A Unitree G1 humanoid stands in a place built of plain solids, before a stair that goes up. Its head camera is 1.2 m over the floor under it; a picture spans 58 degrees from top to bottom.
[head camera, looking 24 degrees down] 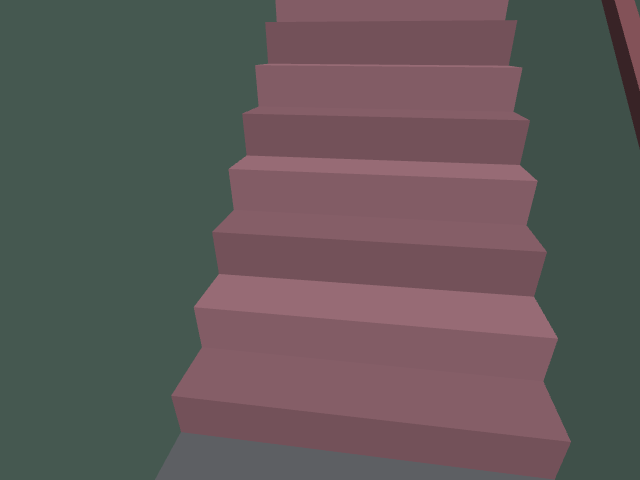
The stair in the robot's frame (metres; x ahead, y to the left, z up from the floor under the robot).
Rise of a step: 0.19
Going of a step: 0.23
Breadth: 1.20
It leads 9 degrees to the right of straight ahead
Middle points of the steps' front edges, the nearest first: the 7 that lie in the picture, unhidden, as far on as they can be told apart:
0.97 -0.12 0.18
1.20 -0.15 0.37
1.43 -0.18 0.56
1.65 -0.22 0.74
1.88 -0.25 0.93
2.11 -0.29 1.12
2.33 -0.32 1.31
